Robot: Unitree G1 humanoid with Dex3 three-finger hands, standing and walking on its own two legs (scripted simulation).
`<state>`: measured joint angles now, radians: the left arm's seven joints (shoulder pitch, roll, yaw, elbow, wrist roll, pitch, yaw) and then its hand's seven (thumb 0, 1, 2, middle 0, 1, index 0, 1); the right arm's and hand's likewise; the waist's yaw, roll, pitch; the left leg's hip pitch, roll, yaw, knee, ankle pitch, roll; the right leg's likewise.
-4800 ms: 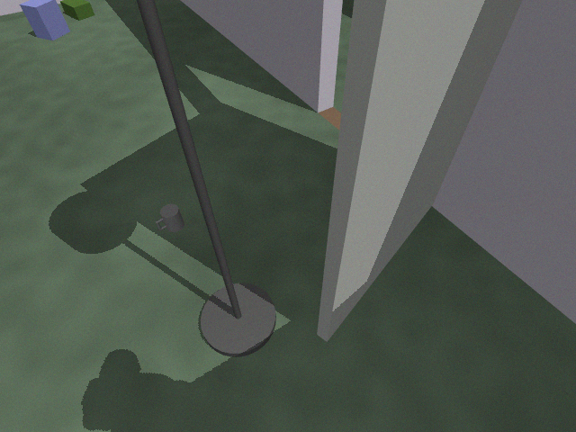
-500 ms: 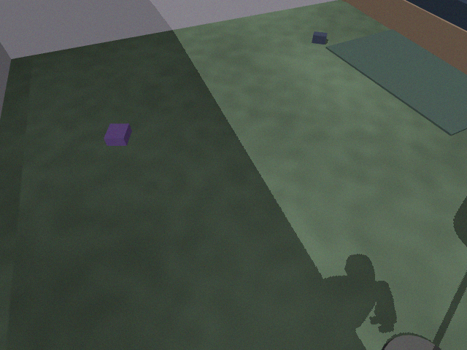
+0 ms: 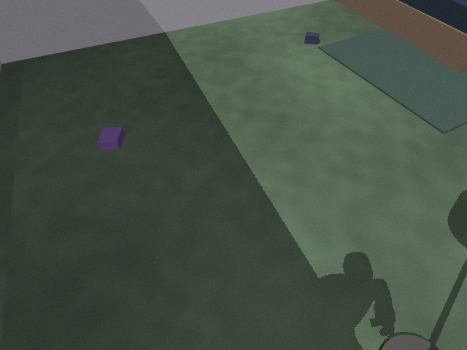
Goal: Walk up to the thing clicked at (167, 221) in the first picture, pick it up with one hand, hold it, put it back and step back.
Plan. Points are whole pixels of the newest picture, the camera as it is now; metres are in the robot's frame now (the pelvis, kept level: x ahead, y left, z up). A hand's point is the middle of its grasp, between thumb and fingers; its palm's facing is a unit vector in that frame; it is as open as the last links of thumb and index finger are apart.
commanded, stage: stand
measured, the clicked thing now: out of the picture +0.47 -1.10 -0.73
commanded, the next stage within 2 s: walk up in 1.62 s
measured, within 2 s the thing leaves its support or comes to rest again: neither
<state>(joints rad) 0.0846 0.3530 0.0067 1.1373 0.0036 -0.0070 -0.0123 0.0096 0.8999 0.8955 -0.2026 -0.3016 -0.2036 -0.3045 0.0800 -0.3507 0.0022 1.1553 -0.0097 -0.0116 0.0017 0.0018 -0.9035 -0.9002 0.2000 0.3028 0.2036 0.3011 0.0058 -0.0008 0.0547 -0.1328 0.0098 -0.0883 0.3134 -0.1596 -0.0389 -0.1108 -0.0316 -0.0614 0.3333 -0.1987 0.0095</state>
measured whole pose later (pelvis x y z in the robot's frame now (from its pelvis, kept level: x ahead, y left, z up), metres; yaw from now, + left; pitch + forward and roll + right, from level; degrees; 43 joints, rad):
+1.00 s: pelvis +0.00 +0.00 +0.00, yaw -1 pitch -2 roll +0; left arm 0.11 0.36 0.00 1.12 0.01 -0.01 -0.01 0.01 0.90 0.90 -0.20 -0.30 -0.20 -0.30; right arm 0.10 -0.35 0.01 1.14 -0.01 -0.01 0.00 0.00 -0.90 -0.90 0.20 0.30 0.20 0.30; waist 0.00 0.00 0.05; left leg -0.12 0.01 -0.08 0.31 -0.16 -0.04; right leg -0.11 -0.03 -0.05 0.33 -0.20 0.01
